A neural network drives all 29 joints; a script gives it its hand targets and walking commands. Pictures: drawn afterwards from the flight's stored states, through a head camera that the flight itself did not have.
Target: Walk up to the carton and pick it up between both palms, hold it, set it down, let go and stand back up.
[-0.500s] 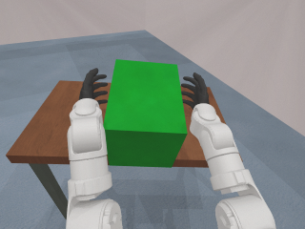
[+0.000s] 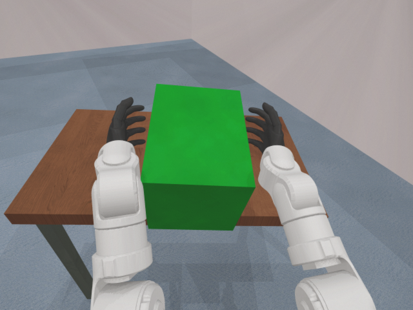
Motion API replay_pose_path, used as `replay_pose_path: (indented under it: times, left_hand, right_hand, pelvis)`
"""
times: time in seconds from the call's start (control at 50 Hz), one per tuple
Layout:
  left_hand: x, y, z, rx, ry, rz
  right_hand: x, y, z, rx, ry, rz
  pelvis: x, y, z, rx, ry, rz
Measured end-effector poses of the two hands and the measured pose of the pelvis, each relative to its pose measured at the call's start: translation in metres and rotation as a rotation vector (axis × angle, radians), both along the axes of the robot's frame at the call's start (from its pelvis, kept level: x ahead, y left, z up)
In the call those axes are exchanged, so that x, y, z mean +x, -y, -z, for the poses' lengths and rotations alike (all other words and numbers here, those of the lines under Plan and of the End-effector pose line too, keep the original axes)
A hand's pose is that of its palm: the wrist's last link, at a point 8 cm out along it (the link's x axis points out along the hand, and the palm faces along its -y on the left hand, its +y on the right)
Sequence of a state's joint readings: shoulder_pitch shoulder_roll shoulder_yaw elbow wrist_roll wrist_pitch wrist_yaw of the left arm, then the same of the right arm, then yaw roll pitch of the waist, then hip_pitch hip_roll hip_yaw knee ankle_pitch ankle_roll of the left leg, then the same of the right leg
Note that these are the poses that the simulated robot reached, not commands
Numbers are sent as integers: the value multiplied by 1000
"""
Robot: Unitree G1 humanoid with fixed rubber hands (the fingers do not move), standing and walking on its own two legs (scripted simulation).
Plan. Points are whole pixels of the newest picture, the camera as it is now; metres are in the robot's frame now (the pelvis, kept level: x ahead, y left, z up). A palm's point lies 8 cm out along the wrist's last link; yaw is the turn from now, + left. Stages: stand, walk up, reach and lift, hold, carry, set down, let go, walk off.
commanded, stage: hold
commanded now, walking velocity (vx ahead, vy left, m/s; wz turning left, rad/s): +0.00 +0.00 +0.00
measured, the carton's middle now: (195, 158) +0.40 +0.01 +0.12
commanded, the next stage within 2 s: none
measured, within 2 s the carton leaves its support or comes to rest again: neither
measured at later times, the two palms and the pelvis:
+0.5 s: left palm (121, 141) +0.35 +0.14 +0.21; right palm (270, 142) +0.35 -0.12 +0.20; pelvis +0.00 -0.01 +0.00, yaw +1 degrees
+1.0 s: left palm (135, 133) +0.36 +0.12 +0.22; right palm (279, 143) +0.36 -0.14 +0.19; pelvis +0.01 -0.01 +0.00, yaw -1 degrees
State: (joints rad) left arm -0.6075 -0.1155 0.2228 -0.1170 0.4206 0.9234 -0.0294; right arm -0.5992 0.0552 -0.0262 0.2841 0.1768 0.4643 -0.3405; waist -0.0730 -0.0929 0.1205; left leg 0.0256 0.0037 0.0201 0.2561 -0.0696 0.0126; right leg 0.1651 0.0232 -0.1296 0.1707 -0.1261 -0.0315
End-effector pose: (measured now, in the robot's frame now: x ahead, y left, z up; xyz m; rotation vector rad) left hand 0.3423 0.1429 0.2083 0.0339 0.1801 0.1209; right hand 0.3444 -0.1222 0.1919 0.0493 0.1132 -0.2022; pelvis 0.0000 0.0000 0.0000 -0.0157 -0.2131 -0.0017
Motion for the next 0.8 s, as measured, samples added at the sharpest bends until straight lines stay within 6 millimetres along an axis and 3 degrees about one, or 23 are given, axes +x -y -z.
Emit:
replay_pose_path:
  times: [0.12, 0.34, 0.5, 0.66, 0.8]
  left_hand:
    - [-1, 0, 5, 15, -16, -18]
    - [4, 2, -5, 9, 20, -23]
    - [5, 0, -1, 5, -3, -20]
    - [27, 22, -23, 25, 47, 35]
    - [26, 31, -17, 9, 50, 54]
  right_hand:
    - [1, -1, 10, -5, -24, -6]
    - [7, 1, -6, 10, 23, -1]
    - [9, 0, -3, -1, -2, -3]
    - [21, 19, -14, 4, 25, 43]
    - [17, 28, -6, 1, 19, 61]
  pelvis:
    - [-8, 0, 0, -1, -11, -1]
    - [-4, 5, 0, -1, -23, -8]
    - [1, 8, 0, 3, -18, -14]
    - [3, 8, 0, 5, -47, 2]
    - [13, 10, -1, 11, -23, 13]
